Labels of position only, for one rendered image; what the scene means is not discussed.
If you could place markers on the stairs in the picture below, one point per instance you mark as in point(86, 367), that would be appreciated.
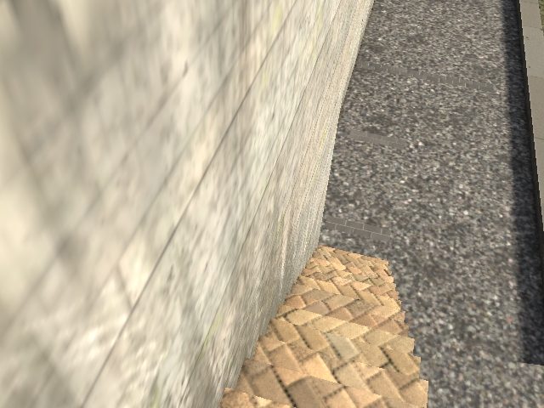
point(338, 341)

